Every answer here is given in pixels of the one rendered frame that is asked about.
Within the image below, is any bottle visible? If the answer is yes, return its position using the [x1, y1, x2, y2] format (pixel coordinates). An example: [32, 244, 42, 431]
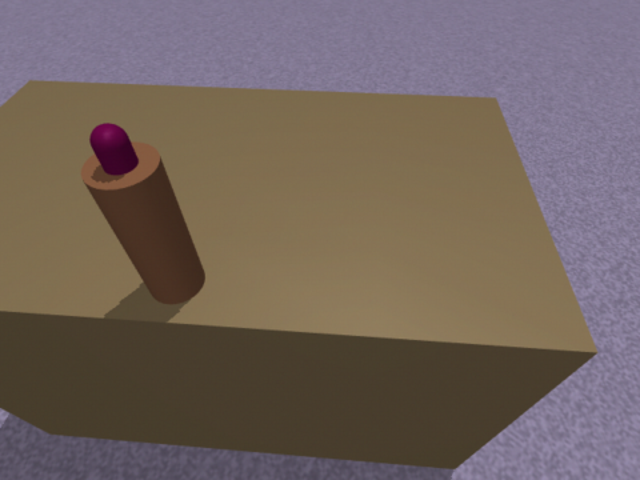
[81, 123, 205, 305]

